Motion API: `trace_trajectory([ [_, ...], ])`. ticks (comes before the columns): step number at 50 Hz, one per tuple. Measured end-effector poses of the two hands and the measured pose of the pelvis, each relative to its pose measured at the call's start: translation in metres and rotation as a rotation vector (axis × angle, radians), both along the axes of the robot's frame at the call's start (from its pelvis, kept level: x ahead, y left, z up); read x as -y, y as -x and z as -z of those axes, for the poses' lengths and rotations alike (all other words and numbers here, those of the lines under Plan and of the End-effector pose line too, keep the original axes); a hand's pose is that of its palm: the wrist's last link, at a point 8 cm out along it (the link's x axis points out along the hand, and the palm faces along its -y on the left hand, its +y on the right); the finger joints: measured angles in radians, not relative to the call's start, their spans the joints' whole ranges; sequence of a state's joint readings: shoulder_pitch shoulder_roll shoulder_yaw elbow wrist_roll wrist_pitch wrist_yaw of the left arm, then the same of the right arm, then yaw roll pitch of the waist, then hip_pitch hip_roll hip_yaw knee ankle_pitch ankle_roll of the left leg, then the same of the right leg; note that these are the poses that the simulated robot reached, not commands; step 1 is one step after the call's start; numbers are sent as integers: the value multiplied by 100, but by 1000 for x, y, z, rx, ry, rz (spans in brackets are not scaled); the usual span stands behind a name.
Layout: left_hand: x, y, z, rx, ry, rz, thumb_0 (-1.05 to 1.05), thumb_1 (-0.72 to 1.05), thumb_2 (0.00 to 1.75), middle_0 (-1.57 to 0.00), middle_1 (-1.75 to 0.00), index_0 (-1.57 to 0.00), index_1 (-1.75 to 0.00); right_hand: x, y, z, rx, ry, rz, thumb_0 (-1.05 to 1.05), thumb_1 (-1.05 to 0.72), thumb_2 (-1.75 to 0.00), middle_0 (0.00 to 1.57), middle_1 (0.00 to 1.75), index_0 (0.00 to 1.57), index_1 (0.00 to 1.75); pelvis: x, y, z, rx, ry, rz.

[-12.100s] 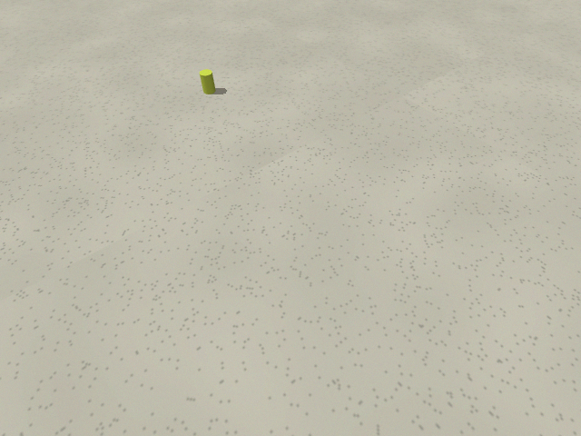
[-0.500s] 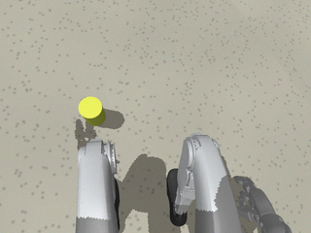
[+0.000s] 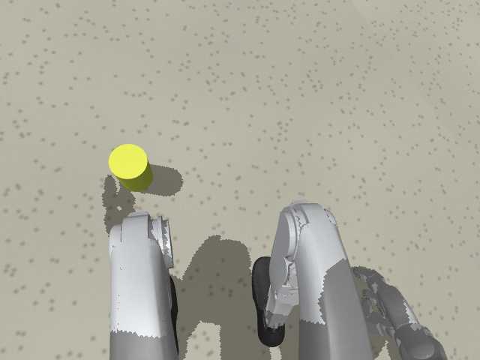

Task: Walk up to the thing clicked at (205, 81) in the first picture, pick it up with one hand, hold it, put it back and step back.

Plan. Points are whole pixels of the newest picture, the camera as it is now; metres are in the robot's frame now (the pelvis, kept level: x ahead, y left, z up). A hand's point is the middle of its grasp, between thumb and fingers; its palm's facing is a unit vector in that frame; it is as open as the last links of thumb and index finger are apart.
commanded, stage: approach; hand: left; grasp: from the side
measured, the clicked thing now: (132, 169) +0.46 +0.20 -0.30
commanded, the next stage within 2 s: close in in 0.34 s
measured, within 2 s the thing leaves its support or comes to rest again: neither
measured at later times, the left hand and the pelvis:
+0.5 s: hand (86, 176) +0.42 +0.27 -0.20, palm faces -0.01 -1.00 +0.04, open 17.5 cm; pelvis +0.00 +0.01 -0.07, yaw -6 degrees
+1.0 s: hand (121, 174) +0.43 +0.21 -0.24, palm faces +0.06 -1.00 +0.02, open 17.6 cm; pelvis -0.02 +0.02 -0.08, yaw -9 degrees
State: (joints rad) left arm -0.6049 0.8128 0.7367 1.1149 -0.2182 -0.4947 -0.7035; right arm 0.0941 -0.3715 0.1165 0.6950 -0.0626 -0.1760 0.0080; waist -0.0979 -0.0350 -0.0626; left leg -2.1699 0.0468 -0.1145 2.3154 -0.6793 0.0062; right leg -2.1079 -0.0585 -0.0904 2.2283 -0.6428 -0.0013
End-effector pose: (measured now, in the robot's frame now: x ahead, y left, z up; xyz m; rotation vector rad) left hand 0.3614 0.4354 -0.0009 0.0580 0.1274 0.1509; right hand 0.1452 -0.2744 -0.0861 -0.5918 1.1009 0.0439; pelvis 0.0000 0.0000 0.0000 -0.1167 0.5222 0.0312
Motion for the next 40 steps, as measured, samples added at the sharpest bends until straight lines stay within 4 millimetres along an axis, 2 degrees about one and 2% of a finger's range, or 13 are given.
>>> trace_trajectory([
  [4, 12, -5, 33, 33, 31, 12, -2, -54, 7, -6, -9, -5, -10, 0, 1, 7, -10, 15, -37, 1, -91, -90, 20, 30, 21, 30, 0, 1, 14, 23, 9, 10],
  [13, 49, -24, 129, 17, 80, 77, -2, -55, 7, -6, -9, -4, -10, -6, -2, 21, -58, 85, -137, 1, -91, -90, 20, 30, 21, 30, -3, 1, 46, 96, 52, 38],
  [18, 70, -30, 168, 18, 86, 108, -2, -54, 8, -6, -9, -4, -10, -11, -2, 25, -109, 127, -182, 1, -91, -91, 20, 30, 21, 30, -7, 1, 57, 134, 78, 46],
  [25, 109, -35, 201, 17, 107, 155, -2, -56, 8, -6, -9, -4, -10, -17, -4, 28, -129, 161, -249, 1, -92, -91, 21, 30, 21, 30, -9, 5, 67, 189, 104, 57],
  [30, 135, -40, 217, 25, 118, 149, -2, -58, 5, -7, -9, -5, -9, -21, -2, 25, -130, 185, -292, 1, -93, -91, 21, 30, 21, 30, -11, 9, 73, 237, 126, 72],
  [40, 148, -45, 227, 70, 83, 80, -2, -59, 2, -7, -7, -6, -6, -20, 26, 19, -217, 234, -324, 0, -93, -91, 21, 30, 21, 30, -13, 16, 79, 291, 159, 88],
])
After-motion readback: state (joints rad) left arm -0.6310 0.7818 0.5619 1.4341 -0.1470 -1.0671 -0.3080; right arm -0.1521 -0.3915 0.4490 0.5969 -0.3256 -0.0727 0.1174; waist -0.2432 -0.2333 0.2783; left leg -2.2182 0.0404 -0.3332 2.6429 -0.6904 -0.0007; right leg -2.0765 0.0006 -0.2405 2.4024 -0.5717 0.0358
